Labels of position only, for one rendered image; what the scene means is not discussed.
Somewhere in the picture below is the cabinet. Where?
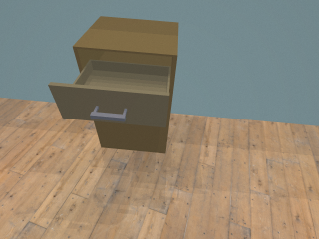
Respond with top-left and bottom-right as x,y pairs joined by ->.
73,16 -> 179,154

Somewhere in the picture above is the handle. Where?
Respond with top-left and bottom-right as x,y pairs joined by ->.
90,106 -> 128,122

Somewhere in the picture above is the drawer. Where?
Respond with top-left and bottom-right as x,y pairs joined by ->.
48,59 -> 171,128

